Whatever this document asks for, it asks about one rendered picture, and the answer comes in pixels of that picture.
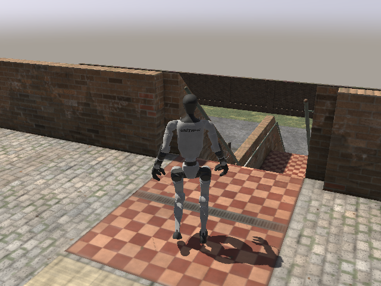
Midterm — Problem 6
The right robot upper arm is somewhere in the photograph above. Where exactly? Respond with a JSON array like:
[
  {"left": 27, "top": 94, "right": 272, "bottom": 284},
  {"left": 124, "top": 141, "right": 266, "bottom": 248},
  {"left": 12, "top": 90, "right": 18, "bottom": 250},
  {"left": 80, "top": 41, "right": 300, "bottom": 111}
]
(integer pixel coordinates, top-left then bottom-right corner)
[{"left": 202, "top": 120, "right": 221, "bottom": 153}]

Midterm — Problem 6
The right robot forearm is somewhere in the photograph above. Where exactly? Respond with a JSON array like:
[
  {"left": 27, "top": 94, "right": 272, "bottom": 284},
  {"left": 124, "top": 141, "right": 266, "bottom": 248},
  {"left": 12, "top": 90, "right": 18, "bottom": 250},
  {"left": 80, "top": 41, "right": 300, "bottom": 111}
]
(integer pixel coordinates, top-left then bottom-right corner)
[{"left": 215, "top": 143, "right": 227, "bottom": 166}]

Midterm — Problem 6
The left robot upper arm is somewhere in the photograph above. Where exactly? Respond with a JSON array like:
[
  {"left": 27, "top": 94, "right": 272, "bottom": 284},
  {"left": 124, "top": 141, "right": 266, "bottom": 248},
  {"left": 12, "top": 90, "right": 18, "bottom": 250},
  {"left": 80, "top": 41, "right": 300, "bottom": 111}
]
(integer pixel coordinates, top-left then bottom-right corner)
[{"left": 161, "top": 120, "right": 178, "bottom": 153}]

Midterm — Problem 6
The right robot hand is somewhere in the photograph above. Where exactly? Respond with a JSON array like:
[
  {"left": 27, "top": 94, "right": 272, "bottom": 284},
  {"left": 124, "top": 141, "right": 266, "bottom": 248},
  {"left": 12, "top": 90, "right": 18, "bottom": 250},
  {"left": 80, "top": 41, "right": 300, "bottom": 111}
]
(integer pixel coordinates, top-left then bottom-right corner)
[{"left": 214, "top": 164, "right": 229, "bottom": 176}]

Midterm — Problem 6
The left robot hand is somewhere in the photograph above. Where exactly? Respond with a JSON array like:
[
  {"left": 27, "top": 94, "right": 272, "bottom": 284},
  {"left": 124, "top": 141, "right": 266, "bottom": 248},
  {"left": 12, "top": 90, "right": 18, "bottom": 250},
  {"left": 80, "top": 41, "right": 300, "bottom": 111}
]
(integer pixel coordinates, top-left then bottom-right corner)
[{"left": 152, "top": 167, "right": 165, "bottom": 181}]

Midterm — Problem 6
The right robot foot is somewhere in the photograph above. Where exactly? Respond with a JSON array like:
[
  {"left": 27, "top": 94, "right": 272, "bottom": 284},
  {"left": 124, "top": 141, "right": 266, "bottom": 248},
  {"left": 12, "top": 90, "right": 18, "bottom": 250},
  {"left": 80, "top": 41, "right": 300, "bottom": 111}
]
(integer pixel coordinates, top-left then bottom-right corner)
[{"left": 199, "top": 229, "right": 208, "bottom": 244}]

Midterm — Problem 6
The left robot forearm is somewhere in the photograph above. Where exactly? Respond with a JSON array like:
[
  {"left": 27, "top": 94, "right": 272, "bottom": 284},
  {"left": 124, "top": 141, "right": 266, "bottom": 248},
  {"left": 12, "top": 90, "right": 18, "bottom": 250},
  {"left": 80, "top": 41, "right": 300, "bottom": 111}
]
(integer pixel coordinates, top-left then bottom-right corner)
[{"left": 154, "top": 144, "right": 167, "bottom": 169}]

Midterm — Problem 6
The right robot shin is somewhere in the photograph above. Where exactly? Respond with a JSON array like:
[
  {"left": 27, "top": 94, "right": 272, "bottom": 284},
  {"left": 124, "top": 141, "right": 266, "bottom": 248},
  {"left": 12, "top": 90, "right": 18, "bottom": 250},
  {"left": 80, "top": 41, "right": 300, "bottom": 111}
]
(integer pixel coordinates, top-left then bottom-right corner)
[{"left": 200, "top": 196, "right": 209, "bottom": 235}]

